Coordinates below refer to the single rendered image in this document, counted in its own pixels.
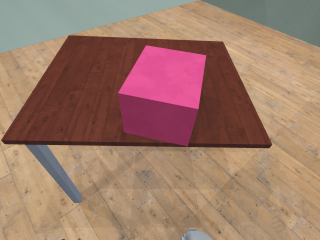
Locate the table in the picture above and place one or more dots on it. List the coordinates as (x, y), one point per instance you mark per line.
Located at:
(76, 102)

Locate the robot right thigh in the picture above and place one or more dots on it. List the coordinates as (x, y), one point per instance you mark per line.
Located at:
(195, 235)

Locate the carton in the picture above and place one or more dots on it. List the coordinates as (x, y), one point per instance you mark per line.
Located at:
(160, 97)

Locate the right robot shin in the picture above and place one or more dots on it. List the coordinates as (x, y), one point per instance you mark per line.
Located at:
(191, 229)

